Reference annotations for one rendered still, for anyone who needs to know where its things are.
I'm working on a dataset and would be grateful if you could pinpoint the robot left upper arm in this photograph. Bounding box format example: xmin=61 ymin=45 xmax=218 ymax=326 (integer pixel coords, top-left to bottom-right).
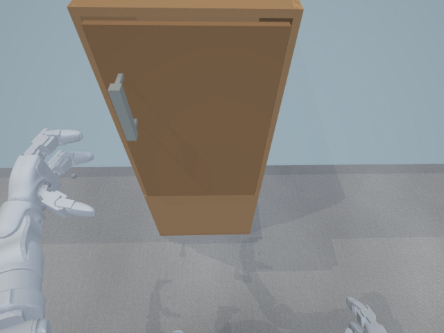
xmin=0 ymin=318 xmax=52 ymax=333

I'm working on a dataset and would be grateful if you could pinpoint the robot left hand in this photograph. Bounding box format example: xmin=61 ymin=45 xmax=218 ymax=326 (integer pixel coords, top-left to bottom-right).
xmin=8 ymin=128 xmax=96 ymax=218

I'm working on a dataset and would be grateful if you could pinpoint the left robot forearm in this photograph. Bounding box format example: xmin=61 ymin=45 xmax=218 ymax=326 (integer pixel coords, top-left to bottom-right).
xmin=0 ymin=200 xmax=46 ymax=329

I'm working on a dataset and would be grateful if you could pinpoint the handle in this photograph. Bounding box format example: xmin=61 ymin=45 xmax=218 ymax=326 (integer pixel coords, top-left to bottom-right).
xmin=108 ymin=74 xmax=138 ymax=141

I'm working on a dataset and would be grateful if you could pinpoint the cupboard door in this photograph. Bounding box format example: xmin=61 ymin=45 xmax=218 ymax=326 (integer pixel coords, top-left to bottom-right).
xmin=81 ymin=20 xmax=291 ymax=196

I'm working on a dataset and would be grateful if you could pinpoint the robot right hand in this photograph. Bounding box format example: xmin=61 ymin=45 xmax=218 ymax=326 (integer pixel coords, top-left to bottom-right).
xmin=345 ymin=297 xmax=387 ymax=333

